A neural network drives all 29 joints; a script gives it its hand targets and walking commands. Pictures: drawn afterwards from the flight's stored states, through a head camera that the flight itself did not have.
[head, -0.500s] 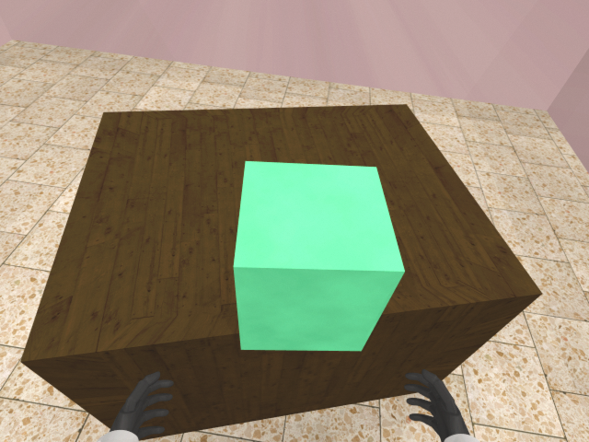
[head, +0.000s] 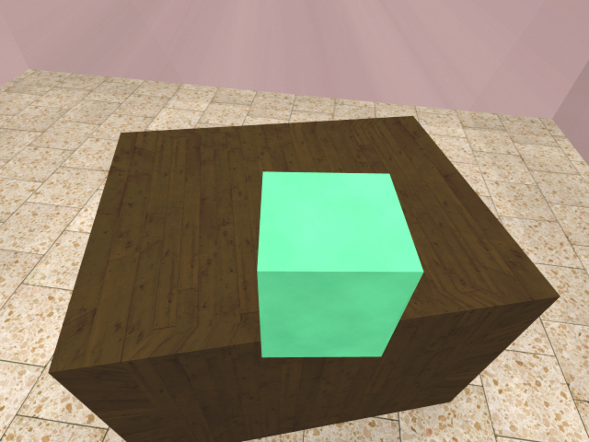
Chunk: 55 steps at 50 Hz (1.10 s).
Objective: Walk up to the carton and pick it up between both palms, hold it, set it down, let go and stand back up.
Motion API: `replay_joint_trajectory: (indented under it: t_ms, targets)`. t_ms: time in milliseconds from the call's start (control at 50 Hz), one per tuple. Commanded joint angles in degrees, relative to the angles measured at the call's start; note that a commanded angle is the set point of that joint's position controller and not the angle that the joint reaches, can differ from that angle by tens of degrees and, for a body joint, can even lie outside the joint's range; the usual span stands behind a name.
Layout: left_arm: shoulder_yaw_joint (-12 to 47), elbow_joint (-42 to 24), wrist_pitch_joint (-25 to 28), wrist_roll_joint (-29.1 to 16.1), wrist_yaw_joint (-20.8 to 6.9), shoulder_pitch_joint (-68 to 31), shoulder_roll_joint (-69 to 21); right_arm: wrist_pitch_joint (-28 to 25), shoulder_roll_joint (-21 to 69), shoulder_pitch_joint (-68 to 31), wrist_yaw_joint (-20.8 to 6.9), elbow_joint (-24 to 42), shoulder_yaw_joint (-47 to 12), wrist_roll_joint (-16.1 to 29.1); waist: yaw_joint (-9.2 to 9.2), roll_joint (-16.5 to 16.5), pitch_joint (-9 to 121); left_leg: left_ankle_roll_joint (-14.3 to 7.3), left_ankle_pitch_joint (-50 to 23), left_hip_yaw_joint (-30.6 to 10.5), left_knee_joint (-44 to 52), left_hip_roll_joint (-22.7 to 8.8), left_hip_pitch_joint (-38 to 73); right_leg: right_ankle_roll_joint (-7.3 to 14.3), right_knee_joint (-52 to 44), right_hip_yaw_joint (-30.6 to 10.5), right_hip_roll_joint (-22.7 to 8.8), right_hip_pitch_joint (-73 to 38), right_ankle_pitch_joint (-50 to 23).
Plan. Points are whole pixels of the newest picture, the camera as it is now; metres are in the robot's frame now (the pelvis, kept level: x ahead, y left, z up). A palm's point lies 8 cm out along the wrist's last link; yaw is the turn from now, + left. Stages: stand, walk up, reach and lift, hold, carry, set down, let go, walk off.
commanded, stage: stand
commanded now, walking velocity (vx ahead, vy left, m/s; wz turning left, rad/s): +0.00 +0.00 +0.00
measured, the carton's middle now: (324, 267) +0.38 -0.06 -0.01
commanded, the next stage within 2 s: none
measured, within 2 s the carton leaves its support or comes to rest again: neither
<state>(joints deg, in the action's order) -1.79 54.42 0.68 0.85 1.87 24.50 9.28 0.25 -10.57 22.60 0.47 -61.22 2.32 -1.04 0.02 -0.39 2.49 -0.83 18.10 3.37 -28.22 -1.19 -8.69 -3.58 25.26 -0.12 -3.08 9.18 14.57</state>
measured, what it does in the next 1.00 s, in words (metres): stands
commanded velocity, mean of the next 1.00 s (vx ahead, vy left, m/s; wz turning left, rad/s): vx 0.00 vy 0.00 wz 0.00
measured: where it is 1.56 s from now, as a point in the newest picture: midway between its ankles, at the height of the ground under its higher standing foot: outside the picture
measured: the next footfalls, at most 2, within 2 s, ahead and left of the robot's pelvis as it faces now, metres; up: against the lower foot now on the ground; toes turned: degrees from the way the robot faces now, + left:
none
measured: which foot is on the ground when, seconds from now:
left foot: down 0.00-1.00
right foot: down 0.00-1.00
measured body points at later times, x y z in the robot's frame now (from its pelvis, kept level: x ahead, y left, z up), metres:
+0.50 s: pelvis -0.01 +0.03 +0.00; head -0.04 +0.04 +0.45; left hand -0.06 +0.22 -0.17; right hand -0.06 -0.16 -0.16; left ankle -0.03 +0.10 -0.74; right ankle -0.01 -0.16 -0.74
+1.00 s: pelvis +0.00 +0.03 +0.00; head -0.01 +0.03 +0.45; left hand -0.03 +0.22 -0.17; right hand -0.06 -0.16 -0.16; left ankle -0.03 +0.10 -0.74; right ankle -0.01 -0.16 -0.74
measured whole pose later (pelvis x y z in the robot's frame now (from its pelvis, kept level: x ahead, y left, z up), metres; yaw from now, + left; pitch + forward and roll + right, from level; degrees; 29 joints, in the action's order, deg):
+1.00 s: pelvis +0.00 +0.03 +0.00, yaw -1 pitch -1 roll +0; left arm 1.9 68.6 -0.1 0.4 3.1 19.5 4.5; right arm -1.0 -4.3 23.9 1.8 -64.7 0.9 -0.4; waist 1.2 0.1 0.6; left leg -3.9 16.7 5.7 -25.1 2.8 -7.6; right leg -6.6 24.9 -2.6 -6.8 9.9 14.0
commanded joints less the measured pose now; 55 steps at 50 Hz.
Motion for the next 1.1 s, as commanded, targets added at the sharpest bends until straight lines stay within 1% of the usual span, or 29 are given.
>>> replay_joint_trajectory:
  t_ms: [0,160,320,460,640,660,680,700,720,740,760,780,800,820,840,860,880,900,920,940,960,980,1000,1020,1040,1060,1080]
  targets:
    - [-0.4,-0.4,0.9,-0.1,0.5,2.5,4.1,-0.9,-5.1,2.6,0.6,1.5,0.6,0.1,-0.08,0.7,-8.9,-1.2,-9.4,-5.5,9.8,-4.4,-4.7,2.1,-5.0,-1.8,-2.7,2.3,-9.7]
    - [0.9,7.0,0.1,-0.4,0.7,3.4,1.8,-0.9,-3.3,5.3,1.1,-0.9,-0.5,0.1,0.23,0.9,-11.8,-1.8,-4.2,-7.4,12.6,-4.6,-6.0,1.2,-4.4,-1.4,-2.9,3.6,-7.8]
    - [1.7,11.3,-0.3,-0.5,0.9,3.4,-0.1,-1.2,-1.6,6.4,1.3,-1.7,-1.1,0.3,0.44,0.7,-12.9,-2.2,-3.0,-8.3,13.9,-4.9,-6.5,0.4,-3.5,-1.2,-3.1,4.7,-7.3]
    - [2.0,13.2,-0.5,-0.5,1.0,2.9,-1.0,-1.3,-0.7,6.7,1.4,-2.0,-1.2,0.3,0.63,0.4,-12.9,-2.4,-3.9,-8.4,14.1,-4.9,-6.0,-0.1,-3.0,-1.1,-3.3,5.1,-7.2]
    - [2.2,14.5,-0.7,-0.5,1.1,2.2,-1.2,-1.4,-0.4,6.9,1.5,-2.2,-1.3,0.4,0.79,0.1,-12.4,-2.5,-6.7,-7.8,13.4,-4.8,-4.7,-0.5,-2.7,-0.9,-3.4,5.1,-7.4]
    - [3.0,14.0,-1.0,-0.4,1.2,1.8,-1.8,-1.2,1.0,7.0,1.4,-2.1,-1.1,0.8,0.99,0.1,-12.2,-2.5,-5.8,-8.9,14.2,-4.7,-4.8,-0.1,-2.6,-0.3,-2.5,6.2,-6.6]
    - [3.0,14.2,-1.2,-0.2,1.0,0.9,-1.8,-1.0,1.3,6.5,1.4,-2.0,-1.1,0.9,1.17,1.2,-12.9,-2.8,-4.6,-9.0,14.4,-5.0,-4.6,0.0,-2.5,-0.3,-2.7,7.2,-6.2]
    - [2.9,14.1,-1.2,-0.4,1.1,0.9,-0.9,-1.2,1.1,7.1,1.3,-1.8,-1.0,1.0,1.37,0.4,-11.2,-2.3,-6.1,-9.7,14.3,-5.2,-3.3,0.1,-2.3,-0.2,-2.5,7.2,-5.9]
    - [3.1,14.6,-1.3,-0.5,1.2,2.1,-1.7,-1.3,1.0,7.8,1.3,-2.0,-1.0,0.9,1.23,1.0,-11.8,-1.8,-7.5,-9.5,14.2,-5.4,-2.0,-0.1,-2.0,-0.2,-2.6,8.1,-5.7]
    - [3.2,14.7,-1.2,-0.5,1.2,2.3,-1.7,-1.3,1.2,7.6,1.3,-2.2,-1.0,1.0,1.02,2.4,-11.1,-2.5,-6.5,-9.4,14.2,-5.2,-3.9,0.2,-2.4,-0.3,-2.7,6.8,-6.1]
    - [2.9,14.6,-1.2,-0.4,1.2,1.2,-0.2,-1.2,0.6,6.9,1.3,-2.1,-0.7,0.8,0.98,0.9,-12.3,-2.1,-5.3,-9.4,14.9,-4.8,-3.6,0.1,-2.2,-0.3,-2.5,7.5,-6.1]
    - [2.9,14.5,-1.1,-0.3,1.3,1.3,-0.3,-1.2,0.9,6.4,1.3,-1.9,-0.7,0.7,0.71,2.3,-12.5,-2.4,-5.7,-8.7,14.2,-4.8,-3.7,-0.1,-2.9,-0.1,-2.7,7.4,-6.8]
    - [3.0,14.5,-1.0,-0.5,1.2,1.2,-0.4,-1.2,0.3,6.5,1.3,-1.8,-0.5,0.7,0.86,2.6,-11.6,-2.5,-6.7,-8.5,14.2,-4.3,-3.7,0.2,-2.7,-0.2,-2.7,6.6,-7.6]
    - [3.0,14.3,-0.9,-0.3,1.2,0.7,-0.7,-1.3,1.1,7.5,1.6,-2.4,-0.5,0.7,1.3,0.8,-11.6,-2.5,-8.5,-8.0,13.8,-4.4,-2.4,0.3,-2.7,-0.2,-2.7,7.4,-7.5]
    - [3.2,14.3,-0.7,-0.4,1.2,0.7,-0.8,-1.3,0.8,8.3,1.6,-2.7,-0.5,0.6,1.46,1.4,-11.8,-2.7,-9.7,-7.9,13.4,-4.5,-2.3,0.1,-3.3,-0.4,-3.0,7.2,-7.8]
    - [3.0,14.3,-0.7,-0.5,1.2,0.8,-0.2,-1.3,1.8,8.8,1.7,-3.1,-0.5,0.7,1.49,-0.5,-11.4,-2.6,-8.6,-8.1,13.4,-4.7,-2.1,0.4,-3.0,0.0,-2.8,7.4,-7.5]
    - [3.4,14.5,-0.7,-0.5,1.2,1.2,-1.7,-1.4,2.5,7.5,1.7,-2.9,-0.9,0.6,0.78,-0.1,-12.2,-3.4,-9.7,-7.4,12.5,-4.6,-2.2,0.3,-3.8,-0.5,-3.2,7.4,-8.1]
    - [3.3,14.6,-0.6,-0.4,1.4,0.9,-0.6,-1.3,1.7,7.9,1.5,-3.0,-0.5,0.6,1.46,0.1,-11.3,-2.9,-8.9,-6.7,12.8,-3.6,-1.8,0.4,-3.7,-0.4,-3.1,7.1,-8.3]
    - [3.3,14.2,-0.6,-0.5,1.4,0.9,-1.1,-1.5,2.1,7.3,1.5,-3.0,-0.8,0.6,0.76,0.3,-11.2,-3.3,-10.8,-6.6,12.3,-4.0,-1.8,0.5,-3.8,-0.6,-3.2,6.4,-8.5]
    - [3.5,14.2,-0.5,-0.5,1.5,1.2,-1.3,-1.5,2.2,8.5,1.6,-3.2,-0.6,0.6,1.46,-0.1,-10.9,-2.8,-12.0,-6.6,12.3,-4.1,-1.1,0.4,-3.6,-0.3,-3.2,6.6,-8.6]
    - [3.4,14.2,-0.5,-0.3,1.4,1.2,-0.8,-1.6,1.6,8.4,1.6,-3.3,-0.6,0.6,0.89,-0.5,-11.5,-3.2,-13.5,-6.9,12.0,-4.0,-1.9,0.6,-3.4,-0.6,-2.9,6.4,-9.0]
    - [3.1,13.9,-0.5,-0.5,1.4,0.9,-0.6,-1.7,2.4,8.0,1.6,-3.4,-0.8,0.6,0.92,-1.2,-10.9,-2.7,-15.4,-7.1,11.9,-4.1,-1.6,0.6,-3.5,-0.4,-3.1,5.8,-9.2]
    - [3.2,14.0,-0.5,-0.4,1.4,1.3,-0.7,-1.8,1.9,7.2,1.5,-3.1,-0.5,0.6,0.3,-1.1,-9.6,-3.3,-16.9,-6.1,10.9,-4.0,-0.6,0.4,-3.7,0.0,-3.2,5.6,-9.8]
    - [3.2,14.3,-0.5,-0.6,1.4,1.4,-0.7,-1.9,2.2,8.3,1.4,-3.4,-0.5,0.7,1.05,-0.6,-9.6,-3.0,-18.1,-5.7,10.4,-3.5,0.5,0.3,-3.5,-0.3,-3.2,5.7,-9.6]
    - [3.3,14.2,-0.5,-0.6,1.5,1.2,-0.9,-1.9,2.6,8.2,1.4,-3.7,-0.7,0.7,0.84,-1.1,-10.1,-3.3,-17.7,-5.1,10.4,-3.6,0.0,0.5,-3.7,-0.3,-3.1,6.2,-9.6]
    - [3.1,14.1,-0.5,-0.6,1.6,0.8,0.0,-1.8,2.6,7.4,1.6,-3.7,-0.8,0.6,0.67,-0.8,-10.6,-3.2,-20.4,-5.0,9.9,-3.5,0.6,0.3,-3.5,-0.1,-3.2,6.3,-10.1]
    - [3.1,13.9,-0.4,-0.7,1.5,0.4,-0.3,-1.6,3.0,8.5,1.6,-4.0,-0.8,0.6,1.03,1.0,-9.9,-3.3,-19.3,-4.6,9.8,-3.2,0.1,0.4,-4.2,-0.5,-3.4,5.4,-9.6]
